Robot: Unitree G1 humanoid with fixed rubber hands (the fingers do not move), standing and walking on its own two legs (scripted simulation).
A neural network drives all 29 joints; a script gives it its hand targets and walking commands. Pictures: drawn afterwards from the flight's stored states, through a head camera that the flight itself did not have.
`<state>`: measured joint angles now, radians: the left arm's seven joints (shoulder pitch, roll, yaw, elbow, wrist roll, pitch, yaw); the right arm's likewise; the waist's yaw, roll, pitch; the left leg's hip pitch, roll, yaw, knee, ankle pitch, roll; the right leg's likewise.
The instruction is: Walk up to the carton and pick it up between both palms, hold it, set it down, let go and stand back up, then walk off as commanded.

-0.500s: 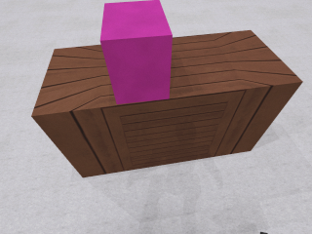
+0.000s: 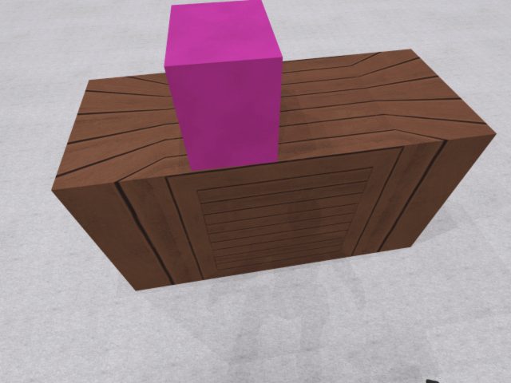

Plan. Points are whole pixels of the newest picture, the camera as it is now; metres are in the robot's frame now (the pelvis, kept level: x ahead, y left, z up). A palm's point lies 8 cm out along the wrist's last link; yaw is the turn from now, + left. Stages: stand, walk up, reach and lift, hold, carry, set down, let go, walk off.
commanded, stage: stand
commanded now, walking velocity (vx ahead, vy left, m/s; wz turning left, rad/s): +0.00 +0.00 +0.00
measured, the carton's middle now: (225, 85) +0.78 +0.08 +0.03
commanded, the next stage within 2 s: none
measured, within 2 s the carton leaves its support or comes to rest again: neither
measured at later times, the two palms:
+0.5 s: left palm out of the picture +0.06 +0.30 -0.12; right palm out of the picture +0.06 -0.30 -0.13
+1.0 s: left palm out of the picture +0.06 +0.30 -0.12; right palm out of the picture +0.06 -0.30 -0.13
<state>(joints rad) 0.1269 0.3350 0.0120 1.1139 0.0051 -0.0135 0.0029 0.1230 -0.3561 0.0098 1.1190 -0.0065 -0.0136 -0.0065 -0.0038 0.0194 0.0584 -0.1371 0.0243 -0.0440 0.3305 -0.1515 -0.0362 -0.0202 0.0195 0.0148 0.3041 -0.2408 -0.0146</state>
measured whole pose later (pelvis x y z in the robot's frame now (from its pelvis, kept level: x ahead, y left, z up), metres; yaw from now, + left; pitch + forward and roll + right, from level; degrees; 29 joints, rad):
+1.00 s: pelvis +0.00 +0.00 +0.00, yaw +0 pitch -2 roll +0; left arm 0.13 0.33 0.01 1.11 0.01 -0.01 0.00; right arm 0.12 -0.36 0.01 1.12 -0.01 -0.01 -0.01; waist 0.00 0.02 0.06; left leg -0.14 0.03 -0.04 0.33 -0.15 -0.04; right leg -0.02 0.02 0.01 0.31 -0.24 -0.01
